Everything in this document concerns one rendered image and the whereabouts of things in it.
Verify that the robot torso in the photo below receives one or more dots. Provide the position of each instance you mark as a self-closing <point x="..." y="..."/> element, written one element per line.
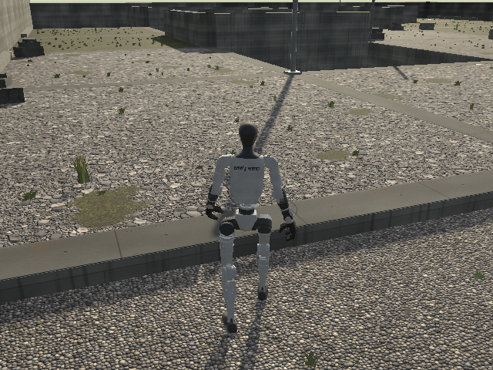
<point x="246" y="186"/>

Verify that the left robot forearm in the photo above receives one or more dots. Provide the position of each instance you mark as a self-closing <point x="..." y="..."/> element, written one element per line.
<point x="211" y="199"/>

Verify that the robot left upper arm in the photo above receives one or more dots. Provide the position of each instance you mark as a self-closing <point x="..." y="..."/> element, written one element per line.
<point x="219" y="173"/>

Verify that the right robot forearm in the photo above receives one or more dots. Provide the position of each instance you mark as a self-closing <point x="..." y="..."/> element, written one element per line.
<point x="285" y="208"/>

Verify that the robot right upper arm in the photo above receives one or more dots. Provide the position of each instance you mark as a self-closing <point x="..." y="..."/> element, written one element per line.
<point x="275" y="177"/>

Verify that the right robot hand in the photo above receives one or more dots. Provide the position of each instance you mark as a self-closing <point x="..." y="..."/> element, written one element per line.
<point x="292" y="230"/>

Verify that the right robot foot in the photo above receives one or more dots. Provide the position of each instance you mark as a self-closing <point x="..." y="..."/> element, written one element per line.
<point x="262" y="295"/>

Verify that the left robot hand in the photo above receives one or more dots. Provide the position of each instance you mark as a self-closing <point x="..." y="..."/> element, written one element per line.
<point x="216" y="209"/>

